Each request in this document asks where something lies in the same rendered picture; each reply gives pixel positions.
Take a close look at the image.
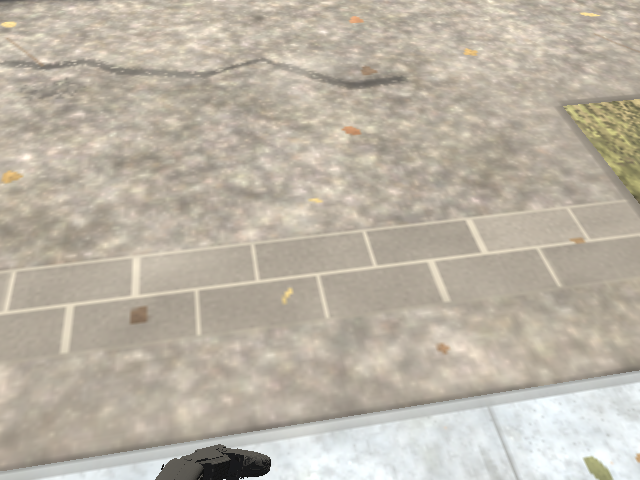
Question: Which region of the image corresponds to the left robot hand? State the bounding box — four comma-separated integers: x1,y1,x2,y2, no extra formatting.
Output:
155,444,271,480

